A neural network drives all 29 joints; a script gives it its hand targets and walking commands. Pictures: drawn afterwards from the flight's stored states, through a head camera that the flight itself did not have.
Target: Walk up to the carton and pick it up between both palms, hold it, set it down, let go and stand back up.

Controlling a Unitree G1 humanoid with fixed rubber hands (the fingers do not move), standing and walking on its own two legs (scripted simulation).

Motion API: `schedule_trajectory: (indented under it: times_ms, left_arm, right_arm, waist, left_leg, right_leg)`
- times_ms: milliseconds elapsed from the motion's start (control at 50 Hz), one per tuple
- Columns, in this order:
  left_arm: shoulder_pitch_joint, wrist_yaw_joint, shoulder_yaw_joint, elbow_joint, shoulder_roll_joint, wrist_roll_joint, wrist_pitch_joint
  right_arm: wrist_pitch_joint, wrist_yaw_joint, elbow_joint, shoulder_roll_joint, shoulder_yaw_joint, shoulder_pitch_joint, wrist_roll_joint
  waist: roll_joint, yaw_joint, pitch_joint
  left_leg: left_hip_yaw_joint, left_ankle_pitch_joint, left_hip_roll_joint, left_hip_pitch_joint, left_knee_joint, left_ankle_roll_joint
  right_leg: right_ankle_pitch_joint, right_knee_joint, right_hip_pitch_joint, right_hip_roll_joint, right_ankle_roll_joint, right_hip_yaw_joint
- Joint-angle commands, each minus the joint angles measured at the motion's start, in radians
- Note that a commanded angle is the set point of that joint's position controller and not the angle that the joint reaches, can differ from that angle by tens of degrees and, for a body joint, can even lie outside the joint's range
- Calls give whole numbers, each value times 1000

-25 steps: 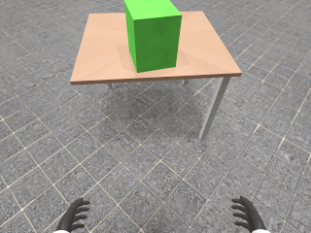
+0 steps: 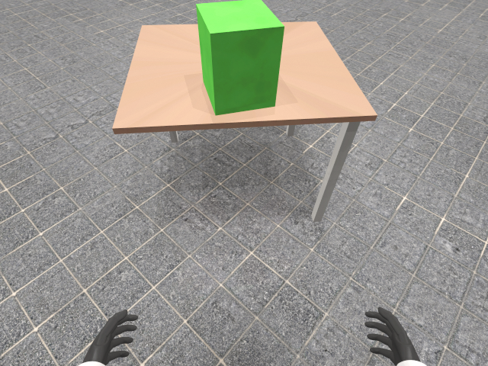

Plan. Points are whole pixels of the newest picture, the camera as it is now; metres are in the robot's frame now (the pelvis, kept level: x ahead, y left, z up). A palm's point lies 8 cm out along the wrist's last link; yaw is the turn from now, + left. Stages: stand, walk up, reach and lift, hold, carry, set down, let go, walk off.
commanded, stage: stand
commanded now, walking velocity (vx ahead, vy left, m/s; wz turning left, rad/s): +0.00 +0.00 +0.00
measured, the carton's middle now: (237, 57) +0.95 +0.03 +0.03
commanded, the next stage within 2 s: walk up in 0.78 s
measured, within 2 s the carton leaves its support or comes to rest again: neither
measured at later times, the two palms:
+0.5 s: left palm out of the picture +0.14 +0.24 -0.08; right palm (407, 362) +0.15 -0.26 -0.07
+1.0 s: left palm out of the picture +0.13 +0.25 -0.08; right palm out of the picture +0.14 -0.26 -0.07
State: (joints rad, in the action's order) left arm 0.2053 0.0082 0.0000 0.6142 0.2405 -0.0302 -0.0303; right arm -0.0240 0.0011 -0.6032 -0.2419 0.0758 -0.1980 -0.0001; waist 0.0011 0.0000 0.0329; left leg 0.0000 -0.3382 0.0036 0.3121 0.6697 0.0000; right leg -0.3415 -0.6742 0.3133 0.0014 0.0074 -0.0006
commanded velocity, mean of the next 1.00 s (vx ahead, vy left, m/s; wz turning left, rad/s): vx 0.00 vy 0.00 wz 0.00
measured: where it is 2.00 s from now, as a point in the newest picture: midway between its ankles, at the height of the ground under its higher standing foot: outside the picture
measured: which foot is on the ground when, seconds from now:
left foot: down 0.00-1.00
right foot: down 0.00-1.00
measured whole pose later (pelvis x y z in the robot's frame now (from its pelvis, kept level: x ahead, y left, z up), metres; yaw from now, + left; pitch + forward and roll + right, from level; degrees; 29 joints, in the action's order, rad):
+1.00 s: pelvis -0.01 +0.00 +0.00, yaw +0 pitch -2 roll +0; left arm 0.21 -0.01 0.00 0.65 0.26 -0.03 -0.04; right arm -0.03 0.00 -0.61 -0.26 0.08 -0.21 0.00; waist 0.00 0.00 0.04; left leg 0.00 -0.35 0.00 0.31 0.67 0.00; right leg -0.35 -0.68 0.31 0.00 0.02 0.00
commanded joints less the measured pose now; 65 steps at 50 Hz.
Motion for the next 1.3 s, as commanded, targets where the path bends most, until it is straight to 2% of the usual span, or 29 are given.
schedule_trajectory:
  times_ms: [0, 100, 200, 220, 300, 340, 420, 440, 460, 560, 600, 640, 760, 840, 940, 960, 980, 1000, 1040, 1060, 1080, 1100, 1140, 1180, 1200, 1220, 1240, 1260, 1280]
  left_arm:
    - [-62, 6, 92, -21, 269, 5, -42]
    - [-69, -5, 82, -28, 242, 2, -50]
    - [-36, 4, 99, -22, 280, 10, -40]
    - [-63, 3, 97, -14, 281, 0, -45]
    - [-59, 3, 89, -25, 273, 14, -49]
    - [-50, 5, 94, -15, 271, 15, -44]
    - [-76, 5, 87, -6, 269, 3, -48]
    - [-86, 2, 88, -24, 253, 9, -42]
    - [-77, 7, 88, -31, 260, 5, -42]
    - [-82, 3, 94, -6, 283, -1, -57]
    - [-47, 4, 87, -9, 253, 11, -52]
    - [-42, -4, 87, 0, 280, 8, -47]
    - [-74, 3, 91, 5, 282, 8, -50]
    - [-36, 3, 84, 16, 263, 17, -53]
    - [-61, 3, 85, 22, 276, 6, -36]
    - [37, -28, 124, -13, 344, -13, -49]
    - [19, -42, 128, -22, 338, -17, -53]
    - [10, -49, 131, -28, 344, -14, -55]
    - [-87, -51, 120, -58, 297, -12, -63]
    - [-66, -46, 111, -58, 284, -14, -69]
    - [-46, -49, 119, -49, 306, -17, -67]
    - [-41, -55, 125, -63, 311, -18, -65]
    - [50, -68, 133, -53, 335, -1, -70]
    - [178, -57, 142, 6, 347, -7, -83]
    - [266, -48, 167, 26, 402, -19, -95]
    - [281, -43, 181, 17, 475, -15, -99]
    - [254, -38, 180, 12, 475, -2, -91]
    - [243, -31, 172, 2, 438, 11, -92]
    - [246, -28, 165, 3, 405, 20, -89]
  right_arm:
    - [-34, 8, 22, -256, 49, 57, -28]
    - [-35, -3, 11, -249, 49, 82, -14]
    - [-43, -2, 20, -255, 52, 48, -19]
    - [-41, -4, 22, -240, 50, 55, -13]
    - [-28, 4, 25, -253, 50, 78, -22]
    - [-40, 2, 8, -234, 41, 69, -15]
    - [-37, -1, 8, -235, 44, 48, -17]
    - [-36, 2, 0, -249, 47, 31, -23]
    - [-34, 5, 15, -244, 42, 19, -34]
    - [-42, -7, 12, -247, 57, 39, -9]
    - [-33, -4, 16, -259, 53, 83, -23]
    - [-35, 1, -2, -278, 63, 34, -11]
    - [-26, -8, -1, -252, 51, 21, -19]
    - [-35, 2, 3, -262, 49, 56, -14]
    - [-36, 5, 8, -265, 63, 58, -15]
    - [-58, -12, 5, -384, 86, -121, -55]
    - [-67, -18, 3, -380, 86, -122, -64]
    - [-74, -21, 1, -389, 92, -148, -63]
    - [-86, -13, -19, -412, 100, -249, -58]
    - [-88, -10, -18, -424, 111, -267, -58]
    - [-90, -9, -15, -435, 116, -286, -48]
    - [-87, -11, -5, -435, 117, -272, -45]
    - [-90, -16, 41, -418, 112, -149, -45]
    - [-76, -27, 67, -334, 81, -97, -43]
    - [-71, -27, 89, -246, 59, -79, -33]
    - [-61, -22, 103, -255, 42, -63, -22]
    - [-59, -18, 79, -329, 56, -49, -24]
    - [-63, -22, 64, -335, 60, -80, -16]
    - [-63, -25, 63, -333, 61, -116, -14]
  waist:
    - [-12, -13, -58]
    - [-75, -3, -63]
    - [-14, -7, -102]
    - [-68, -23, -67]
    - [-17, -7, -54]
    - [-62, 14, -75]
    - [-46, -33, -58]
    - [-55, -17, -62]
    - [6, -20, -58]
    - [-73, -33, -51]
    - [-27, 1, -67]
    - [-98, -4, -50]
    - [-40, -28, -63]
    - [-27, 7, -85]
    - [-78, -16, -59]
    - [-124, -5, -116]
    - [-64, -35, -65]
    - [20, -39, 3]
    - [98, -87, 75]
    - [93, -72, 67]
    - [48, -67, -12]
    - [39, -62, -53]
    - [99, -3, -32]
    - [27, 56, -68]
    - [-218, 106, -110]
    - [-281, 120, -45]
    - [-178, 93, 37]
    - [-104, 80, 54]
    - [-159, 63, 71]
  left_leg:
    - [92, 133, 74, -21, -105, 84]
    - [102, 91, 70, -11, -95, 79]
    - [89, 158, 73, -41, -85, 79]
    - [91, 106, 74, -32, -103, 72]
    - [93, 187, 75, -39, -97, 82]
    - [115, 139, 92, -17, -104, 89]
    - [94, 87, 85, -57, -74, 79]
    - [95, 119, 86, -62, -75, 82]
    - [90, 102, 88, -55, -97, 90]
    - [108, 101, 66, -47, -93, 74]
    - [108, 120, 78, -24, -104, 88]
    - [94, 145, 75, -39, -93, 71]
    - [70, 90, 61, -48, -78, 70]
    - [119, 195, 90, -44, -102, 92]
    - [100, 120, 71, -60, -111, 68]
    - [212, -335, 88, -45, -94, 148]
    - [264, -466, 107, -37, -133, 159]
    - [320, -483, 125, -87, -164, 172]
    - [538, -338, 286, -266, -329, 265]
    - [559, -72, 335, -326, -300, 313]
    - [562, -7, 357, -343, -294, 318]
    - [501, -150, 351, -287, -301, 319]
    - [381, -167, 283, -101, -266, 258]
    - [155, -109, 132, 141, -60, 159]
    - [29, -123, 12, 386, 282, 101]
    - [-1, -202, -96, 580, 425, 52]
    - [76, -155, -55, 579, 473, 59]
    - [79, -55, -16, 513, 450, 54]
    - [67, -4, 0, 482, 423, 46]
  right_leg:
    - [115, 120, 13, 99, 65, -130]
    - [87, 149, 23, 98, 69, -136]
    - [125, 139, -13, 102, 61, -142]
    - [97, 153, 14, 105, 72, -147]
    - [204, 133, -1, 105, 65, -139]
    - [171, 122, -29, 105, 65, -137]
    - [88, 168, 58, 126, 74, -176]
    - [114, 146, 47, 102, 64, -142]
    - [114, 134, 38, 96, 64, -133]
    - [97, 186, 38, 114, 71, -158]
    - [132, 146, -5, 96, 58, -125]
    - [149, 171, 19, 104, 61, -136]
    - [78, 194, 22, 131, 61, -180]
    - [198, 153, -29, 106, 52, -125]
    - [122, 163, 18, 105, 59, -142]
    - [-350, 123, 16, 80, 117, -164]
    - [-464, 113, 124, 86, 133, -211]
    - [-409, 67, 238, 60, 107, -187]
    - [-118, -126, 444, 5, 52, -20]
    - [-168, -142, 476, 15, 51, -35]
    - [-213, -178, 433, 37, 45, -55]
    - [-218, -162, 376, 51, 38, -48]
    - [-64, -7, 193, 61, 59, -45]
    - [-9, 163, -131, -4, 79, -13]
    - [-265, 348, -382, 176, 112, -374]
    - [-325, 473, -403, 364, 159, -649]
    - [-217, 430, -317, 357, 194, -615]
    - [-40, 393, -318, 308, 128, -503]
    - [234, 344, -321, 250, 83, -391]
